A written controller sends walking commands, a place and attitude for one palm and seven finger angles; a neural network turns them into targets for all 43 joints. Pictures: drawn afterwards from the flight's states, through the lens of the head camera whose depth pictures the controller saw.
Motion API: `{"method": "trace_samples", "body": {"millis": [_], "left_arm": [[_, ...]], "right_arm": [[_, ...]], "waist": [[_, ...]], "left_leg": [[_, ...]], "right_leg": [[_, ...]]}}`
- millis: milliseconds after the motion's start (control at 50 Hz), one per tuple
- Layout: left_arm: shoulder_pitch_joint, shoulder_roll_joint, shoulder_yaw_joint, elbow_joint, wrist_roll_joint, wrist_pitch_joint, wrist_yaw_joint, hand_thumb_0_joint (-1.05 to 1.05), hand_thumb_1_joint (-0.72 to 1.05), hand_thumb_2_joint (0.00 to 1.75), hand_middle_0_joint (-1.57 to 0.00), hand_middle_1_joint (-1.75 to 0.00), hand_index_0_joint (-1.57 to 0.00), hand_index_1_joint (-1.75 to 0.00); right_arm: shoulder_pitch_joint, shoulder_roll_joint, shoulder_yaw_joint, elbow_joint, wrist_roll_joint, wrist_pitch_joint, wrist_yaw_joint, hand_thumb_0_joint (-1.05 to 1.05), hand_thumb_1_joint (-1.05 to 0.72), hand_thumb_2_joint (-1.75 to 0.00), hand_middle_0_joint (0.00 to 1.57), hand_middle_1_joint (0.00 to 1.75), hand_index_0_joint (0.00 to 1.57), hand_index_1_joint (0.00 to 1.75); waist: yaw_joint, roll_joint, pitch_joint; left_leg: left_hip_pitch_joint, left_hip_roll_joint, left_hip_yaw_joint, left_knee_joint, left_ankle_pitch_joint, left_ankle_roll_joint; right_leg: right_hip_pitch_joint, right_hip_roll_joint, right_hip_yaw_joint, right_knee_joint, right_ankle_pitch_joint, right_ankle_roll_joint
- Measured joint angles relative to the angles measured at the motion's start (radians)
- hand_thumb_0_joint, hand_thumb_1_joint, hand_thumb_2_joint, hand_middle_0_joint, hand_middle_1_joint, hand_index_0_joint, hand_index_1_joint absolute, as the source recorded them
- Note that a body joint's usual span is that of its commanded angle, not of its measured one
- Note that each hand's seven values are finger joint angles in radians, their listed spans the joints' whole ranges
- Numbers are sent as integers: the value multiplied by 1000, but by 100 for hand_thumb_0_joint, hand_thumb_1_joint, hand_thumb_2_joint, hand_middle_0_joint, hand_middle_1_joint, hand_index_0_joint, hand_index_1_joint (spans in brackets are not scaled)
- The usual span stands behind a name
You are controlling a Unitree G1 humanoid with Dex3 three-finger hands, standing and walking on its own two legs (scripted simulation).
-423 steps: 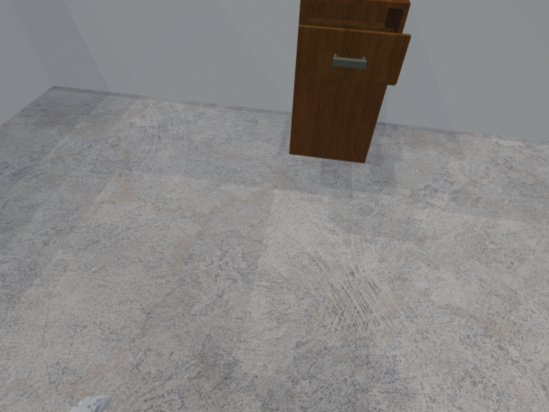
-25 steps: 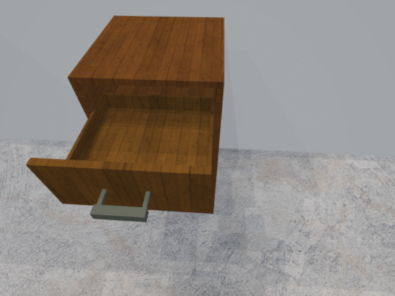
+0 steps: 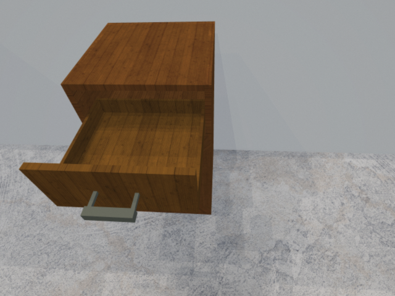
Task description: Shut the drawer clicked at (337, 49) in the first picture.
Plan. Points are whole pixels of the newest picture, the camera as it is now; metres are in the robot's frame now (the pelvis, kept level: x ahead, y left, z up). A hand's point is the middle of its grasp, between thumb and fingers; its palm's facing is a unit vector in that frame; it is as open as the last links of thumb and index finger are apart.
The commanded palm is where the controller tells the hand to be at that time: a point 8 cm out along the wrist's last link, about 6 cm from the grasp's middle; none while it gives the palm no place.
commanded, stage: come to a stop and stand still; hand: left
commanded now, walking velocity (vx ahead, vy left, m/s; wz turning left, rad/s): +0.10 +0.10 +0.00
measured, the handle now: (112, 205) +0.32 +0.23 -0.04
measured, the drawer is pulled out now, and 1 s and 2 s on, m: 0.29 0.29 0.27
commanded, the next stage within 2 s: look again from close up in 0.34 s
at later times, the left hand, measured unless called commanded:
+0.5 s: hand out of the picture -0.01 +0.17 -0.17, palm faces +0.02 -0.98 -0.21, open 7.4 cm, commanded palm none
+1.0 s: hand out of the picture +0.07 +0.23 -0.17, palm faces +0.03 -0.98 -0.21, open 7.4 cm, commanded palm none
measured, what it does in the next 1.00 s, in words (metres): shifts its weight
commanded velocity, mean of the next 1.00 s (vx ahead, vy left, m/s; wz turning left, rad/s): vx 0.03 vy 0.00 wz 0.00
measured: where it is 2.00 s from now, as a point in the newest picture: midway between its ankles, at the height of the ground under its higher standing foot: outside the picture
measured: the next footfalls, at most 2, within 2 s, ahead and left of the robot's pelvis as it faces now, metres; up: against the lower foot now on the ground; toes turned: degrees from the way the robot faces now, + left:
none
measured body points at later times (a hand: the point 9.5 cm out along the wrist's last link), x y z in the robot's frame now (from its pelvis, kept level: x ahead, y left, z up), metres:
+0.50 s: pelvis +0.01 +0.00 -0.01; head +0.03 -0.03 +0.44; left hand -0.01 +0.22 -0.15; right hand -0.07 -0.18 -0.18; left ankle -0.04 +0.15 -0.73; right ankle +0.04 -0.08 -0.73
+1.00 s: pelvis +0.02 +0.04 +0.00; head +0.02 +0.05 +0.45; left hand +0.06 +0.28 -0.15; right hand +0.08 -0.19 -0.15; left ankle -0.04 +0.16 -0.73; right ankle +0.04 -0.08 -0.73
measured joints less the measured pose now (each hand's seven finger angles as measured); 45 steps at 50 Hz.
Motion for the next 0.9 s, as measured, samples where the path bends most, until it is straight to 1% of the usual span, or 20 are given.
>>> {"method": "trace_samples", "body": {"millis": [140,200,300,340,360,380,400,440,500,560,620,660,700,780,900], "left_arm": [[32,1,8,-1,7,12,-8,0,92,89,-20,-30,-20,-30],[59,1,14,2,9,22,-12,0,92,89,-20,-30,-20,-30],[102,-5,17,6,11,26,-20,0,91,89,-20,-30,-20,-30],[114,-9,16,7,13,18,-22,0,91,89,-20,-30,-20,-30],[119,-13,15,8,13,14,-22,0,91,90,-20,-30,-20,-30],[124,-18,13,11,12,10,-22,0,91,90,-20,-30,-20,-30],[129,-26,10,16,11,5,-20,0,91,90,-20,-30,-20,-30],[139,-44,1,27,7,-7,-18,0,91,90,-20,-30,-20,-30],[155,-52,-27,20,-2,-14,-14,0,91,90,-20,-30,-20,-30],[154,-56,-36,25,-4,-23,-4,0,91,89,-20,-30,-20,-30],[146,-51,-35,36,0,-22,6,1,91,89,-20,-30,-20,-30],[137,-40,-31,41,0,-22,11,2,92,89,-20,-30,-20,-30],[125,-29,-27,38,-2,-27,14,3,93,89,-20,-30,-20,-30],[99,-8,-22,23,-5,-36,15,2,93,89,-20,-30,-20,-30],[61,16,-23,3,-4,-26,10,1,92,89,-20,-30,-20,-30]], "right_arm": [[52,4,7,8,-13,11,16,0,-91,-90,20,30,20,30],[92,15,9,15,-19,8,20,0,-91,-90,20,30,20,30],[169,39,17,34,-21,-3,15,0,-91,-90,20,30,20,30],[189,53,22,50,-16,-4,13,0,-91,-90,20,30,20,30],[195,59,25,57,-13,-4,11,0,-91,-90,20,30,20,30],[199,65,28,64,-11,-3,10,0,-91,-90,20,30,20,30],[200,68,30,70,-9,-3,9,0,-91,-90,20,30,20,30],[194,72,33,73,-6,-4,7,1,-91,-90,20,30,20,30],[155,68,26,32,-21,11,20,1,-91,-90,20,30,20,30],[104,61,20,6,-14,-1,19,1,-91,-90,20,30,20,30],[61,51,14,-5,-7,-18,13,1,-91,-90,20,30,20,30],[36,39,12,-4,-9,-24,3,1,-91,-90,20,30,20,30],[16,20,7,3,-8,-26,-4,2,-93,-90,20,30,20,30],[-26,-11,-1,1,-1,-28,-6,2,-93,-90,20,30,20,30],[-73,-17,2,-12,-1,-28,-1,1,-92,-90,20,30,20,30]], "waist": [[6,-1,-25],[6,-10,-41],[-6,-23,-53],[-6,-29,-45],[-4,-30,-40],[-1,-28,-34],[2,-19,-30],[3,1,-25],[-15,15,-16],[-22,22,-22],[-20,18,-48],[-15,17,-62],[-3,11,-68],[11,1,-66],[11,-20,-55]], "left_leg": [[-19,8,0,8,2,31],[-26,3,2,10,-4,39],[-25,-11,5,-2,6,31],[-21,-22,5,7,-1,29],[-19,-25,5,14,-8,27],[-16,-27,5,22,-16,25],[-14,-23,2,31,-24,23],[-16,-15,-6,43,-38,28],[-53,-7,-17,80,-56,37],[-86,-1,-40,120,-63,49],[-75,6,-51,107,-74,47],[-57,10,-58,87,-83,27],[-39,9,-59,75,-84,13],[-10,1,-54,61,-83,24],[15,-15,-41,34,-66,43]], "right_leg": [[6,12,-1,-50,42,0],[-6,14,9,-43,18,4],[-35,7,28,17,-77,9],[-38,-1,34,37,-65,11],[-35,-4,37,38,-37,11],[-30,-5,38,36,-4,11],[-25,-3,35,38,2,10],[-16,5,26,34,-18,6],[-40,11,16,52,-39,1],[-47,21,5,44,-41,-1],[-30,29,-1,20,-40,2],[-14,31,-8,7,-41,6],[5,29,-9,-4,-42,13],[36,23,-4,-23,-37,26],[60,10,11,-55,-14,46]]}}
